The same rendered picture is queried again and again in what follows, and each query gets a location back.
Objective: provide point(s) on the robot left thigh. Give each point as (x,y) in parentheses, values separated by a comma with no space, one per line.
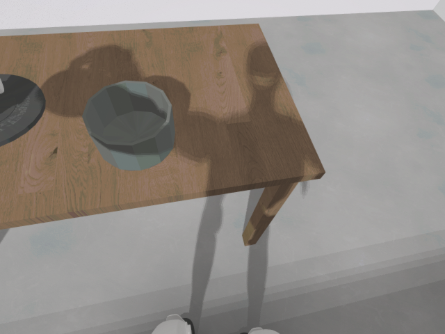
(174,326)

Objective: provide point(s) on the pot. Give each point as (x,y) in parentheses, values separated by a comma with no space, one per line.
(131,123)

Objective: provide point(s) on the left robot shin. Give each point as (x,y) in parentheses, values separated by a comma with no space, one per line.
(171,317)

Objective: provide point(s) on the table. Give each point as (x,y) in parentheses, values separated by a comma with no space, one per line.
(237,127)

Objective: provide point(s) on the lid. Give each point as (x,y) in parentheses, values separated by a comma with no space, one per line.
(21,106)

